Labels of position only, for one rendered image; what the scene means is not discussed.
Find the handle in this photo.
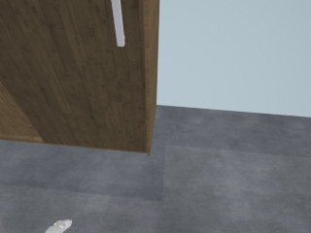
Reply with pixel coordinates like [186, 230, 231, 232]
[111, 0, 125, 47]

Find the robot left hand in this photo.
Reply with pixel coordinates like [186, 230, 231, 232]
[45, 219, 72, 233]

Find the wardrobe door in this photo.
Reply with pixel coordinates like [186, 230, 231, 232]
[0, 81, 41, 138]
[0, 0, 148, 152]

